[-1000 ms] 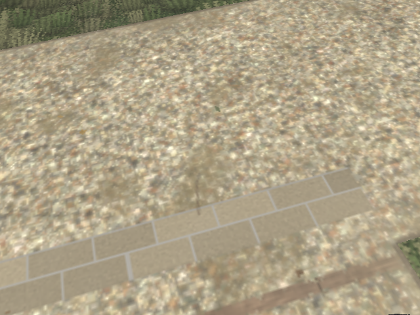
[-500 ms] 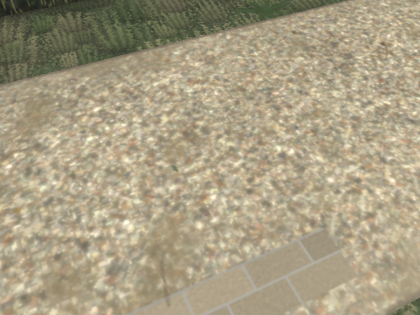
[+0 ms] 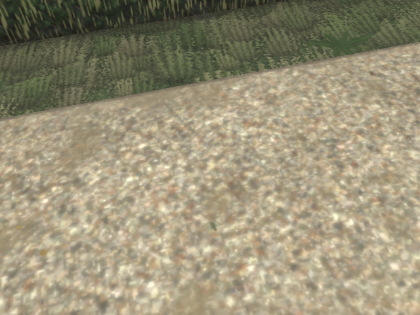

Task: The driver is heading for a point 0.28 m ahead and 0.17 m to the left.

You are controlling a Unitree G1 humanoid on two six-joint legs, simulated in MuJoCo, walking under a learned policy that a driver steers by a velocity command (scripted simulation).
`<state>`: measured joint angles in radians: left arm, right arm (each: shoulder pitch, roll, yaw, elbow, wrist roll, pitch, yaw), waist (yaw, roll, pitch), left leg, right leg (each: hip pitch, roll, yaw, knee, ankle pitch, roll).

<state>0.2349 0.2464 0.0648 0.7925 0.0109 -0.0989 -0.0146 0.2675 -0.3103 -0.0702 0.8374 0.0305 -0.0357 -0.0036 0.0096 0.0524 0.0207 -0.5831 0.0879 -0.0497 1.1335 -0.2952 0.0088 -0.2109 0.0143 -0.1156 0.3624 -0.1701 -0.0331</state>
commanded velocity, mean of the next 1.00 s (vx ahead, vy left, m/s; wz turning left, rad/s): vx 0.22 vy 0.00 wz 0.22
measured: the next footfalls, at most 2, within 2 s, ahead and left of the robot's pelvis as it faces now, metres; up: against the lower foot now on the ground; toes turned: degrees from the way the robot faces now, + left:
left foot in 0.32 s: +0.32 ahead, +0.17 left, +0.00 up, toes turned +13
right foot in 0.72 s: +0.38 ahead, -0.06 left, +0.00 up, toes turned +12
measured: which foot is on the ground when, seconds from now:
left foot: up 0.00-0.30, down 0.32-1.00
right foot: down 0.00-0.32, up 0.34-0.70, down 0.72-1.00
